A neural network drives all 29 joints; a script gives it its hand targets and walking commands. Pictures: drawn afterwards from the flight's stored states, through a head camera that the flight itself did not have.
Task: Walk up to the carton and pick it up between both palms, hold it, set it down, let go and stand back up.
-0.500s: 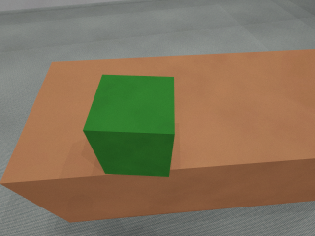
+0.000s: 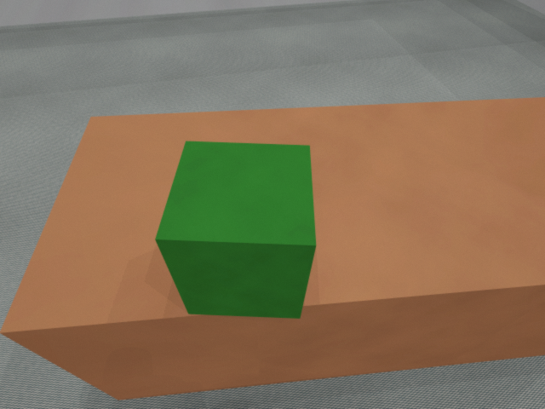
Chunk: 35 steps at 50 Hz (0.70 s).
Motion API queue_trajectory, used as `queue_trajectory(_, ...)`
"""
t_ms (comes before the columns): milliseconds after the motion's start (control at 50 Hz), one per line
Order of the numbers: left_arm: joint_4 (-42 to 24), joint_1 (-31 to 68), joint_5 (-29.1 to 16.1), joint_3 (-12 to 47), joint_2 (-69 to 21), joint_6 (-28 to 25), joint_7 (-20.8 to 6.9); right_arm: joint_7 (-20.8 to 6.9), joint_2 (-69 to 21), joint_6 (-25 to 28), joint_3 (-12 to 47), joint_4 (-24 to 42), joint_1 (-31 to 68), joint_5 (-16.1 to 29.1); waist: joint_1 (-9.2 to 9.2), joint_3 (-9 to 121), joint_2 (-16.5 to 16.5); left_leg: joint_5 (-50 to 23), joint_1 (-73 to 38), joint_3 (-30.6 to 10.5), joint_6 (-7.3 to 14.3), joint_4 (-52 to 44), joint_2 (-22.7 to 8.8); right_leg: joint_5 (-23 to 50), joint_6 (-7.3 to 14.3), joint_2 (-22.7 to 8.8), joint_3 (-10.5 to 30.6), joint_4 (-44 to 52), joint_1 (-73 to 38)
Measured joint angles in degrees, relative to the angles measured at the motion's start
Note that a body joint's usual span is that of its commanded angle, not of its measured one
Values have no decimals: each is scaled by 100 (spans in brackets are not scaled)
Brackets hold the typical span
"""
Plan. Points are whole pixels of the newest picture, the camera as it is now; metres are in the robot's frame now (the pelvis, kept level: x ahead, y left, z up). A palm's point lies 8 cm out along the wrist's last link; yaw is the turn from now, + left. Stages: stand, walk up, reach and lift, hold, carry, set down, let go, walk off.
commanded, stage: walk up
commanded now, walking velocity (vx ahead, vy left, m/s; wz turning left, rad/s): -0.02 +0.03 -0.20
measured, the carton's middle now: (245, 234) +0.40 +0.05 -0.02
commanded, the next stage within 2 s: none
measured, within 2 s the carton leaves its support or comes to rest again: neither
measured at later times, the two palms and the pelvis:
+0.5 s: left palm out of the picture +0.03 +0.31 -0.16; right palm out of the picture -0.04 -0.13 -0.13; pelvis -0.01 +0.08 +0.00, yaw -4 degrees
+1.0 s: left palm out of the picture -0.01 +0.30 -0.15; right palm out of the picture -0.08 -0.09 -0.14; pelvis -0.01 +0.10 +0.00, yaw -3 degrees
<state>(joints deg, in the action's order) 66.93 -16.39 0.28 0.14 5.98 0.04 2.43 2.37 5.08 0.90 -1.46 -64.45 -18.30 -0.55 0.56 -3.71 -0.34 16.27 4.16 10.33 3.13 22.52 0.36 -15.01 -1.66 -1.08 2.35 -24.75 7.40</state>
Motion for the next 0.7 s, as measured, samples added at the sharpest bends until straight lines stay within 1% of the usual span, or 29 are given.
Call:
queue_trajectory(20, 12, -8, 9, 8, -11, -1, 1, 4, 5, -2, -2, -4, 1, 9, 0, -6, 0, 2, -1, -1, 0, 0, 0, -2, 0, -1, -1, 1, -2)
queue_trajectory(60, -65, -18, 71, 16, -28, 12, -10, 40, 41, -49, -50, 17, 25, 1, 61, -33, 2, 35, 61, 55, 3, 78, -4, -34, -5, -2, 46, -117, 102)
queue_trajectory(120, -255, 31, 144, -2, -50, -9, 8, 74, 237, -189, -151, 74, 85, -36, 138, -102, 128, 203, 339, 84, 24, 471, -54, -111, -30, 15, 69, -357, 320)
queue_trajectory(140, -318, 39, 155, -20, -44, -14, 22, 70, 316, -234, -182, 99, 88, -43, 160, -102, 177, 279, 459, 54, -11, 638, -64, -134, -45, 16, 64, -424, 393)
queue_trajectory(200, -462, 22, 193, -88, 28, 7, 58, 43, 517, -338, -251, 192, 116, -65, 268, -85, 247, 584, 780, -255, -168, 1217, -26, -146, -121, 11, 135, -524, 573)
queue_trajectory(240, -515, -4, 213, -141, 126, 36, 95, 10, 589, -339, -277, 291, 149, -64, 301, -55, 194, 759, 934, -460, -224, 1506, -5, -117, -193, -30, 226, -535, 686)
queue_trajectory(280, -544, -6, 210, -201, 270, 76, 125, -19, 607, -278, -280, 418, 167, -50, 265, -22, 74, 580, 907, -603, -248, 1249, -39, -118, -287, -106, 303, -593, 810)
queue_trajectory(300, -545, 25, 195, -237, 355, 104, 128, -24, 596, -231, -282, 470, 182, -42, 231, -36, -24, 397, 844, -581, -202, 1042, -7, -153, -340, -174, 352, -687, 878)
queue_trajectory(320, -535, 76, 171, -268, 448, 135, 128, -22, 559, -188, -279, 499, 217, -35, 231, -88, -167, 373, 775, -480, -99, 961, 96, -184, -284, -271, 400, -849, 954)
queue_trajectory(340, -513, 110, 141, -277, 517, 157, 135, -18, 525, -139, -254, 522, 237, -32, 232, -116, -246, 393, 697, -389, -2, 899, 137, -465, -211, -287, 387, -1077, 1035)
queue_trajectory(360, -483, 118, 118, -279, 553, 187, 146, -23, 492, -85, -222, 551, 220, -33, 192, -92, -240, 422, 640, -348, 66, 858, 109, -812, -157, -224, 300, -1335, 1107)
queue_trajectory(380, -445, 118, 105, -279, 573, 230, 145, -31, 448, -30, -188, 575, 164, -29, 116, -26, -193, 437, 598, -358, 107, 814, 57, -1060, -119, -137, 176, -1579, 1156)
queue_trajectory(400, -407, 132, 96, -281, 593, 279, 124, -37, 381, 17, -149, 588, 84, -24, 34, 50, -158, 423, 550, -390, 131, 734, 18, -1185, -84, -65, 72, -1792, 1185)
queue_trajectory(420, -382, 166, 84, -283, 616, 320, 88, -33, 294, 46, -97, 591, 0, -20, -23, 108, -156, 320, 490, -416, 50, 615, -2, -1194, -43, -12, 20, -1961, 1196)
queue_trajectory(440, -369, 217, 67, -281, 631, 343, 44, -19, 199, 65, -34, 583, -73, -20, -43, 140, -178, 243, 416, -416, 16, 488, 8, -1118, 2, 17, -1, -2083, 1199)
queue_trajectory(480, -351, 342, 34, -259, 616, 339, -20, -1, 14, 80, 75, 553, -169, -27, -41, 142, -236, 202, 302, -378, 128, 308, 55, -884, 67, 39, -33, -2195, 1175)
queue_trajectory(520, -319, 463, 17, -221, 546, 329, -48, 23, -114, 81, 114, 502, -242, -10, -66, 116, -270, 191, 249, -356, 226, 243, 120, -718, 102, 40, -78, -2139, 1075)
queue_trajectory(600, -252, 656, -19, -127, 358, 334, -63, 40, -220, 134, 192, 407, -384, -5, -96, 47, -319, 169, 197, -260, 321, 185, 310, -615, 133, 29, -159, -1748, 801)
queue_trajectory(620, -237, 691, -26, -127, 352, 337, -91, 52, -245, 144, 205, 387, -410, -5, -110, 31, -324, 161, 199, -233, 338, 176, 357, -626, 134, 34, -187, -1610, 733)
queue_trajectory(680, -182, 776, -51, -82, 372, 317, -42, 66, -293, 141, 227, 331, -487, -10, -182, -23, -302, 122, 209, -195, 384, 138, 508, -702, 135, 38, -249, -969, 454)
queue_trajectory(700, -163, 790, -57, -64, 367, 297, -28, 67, -293, 138, 222, 301, -509, -15, -198, -37, -280, 107, 211, -183, 397, 123, 560, -614, 147, 31, -254, -701, 348)
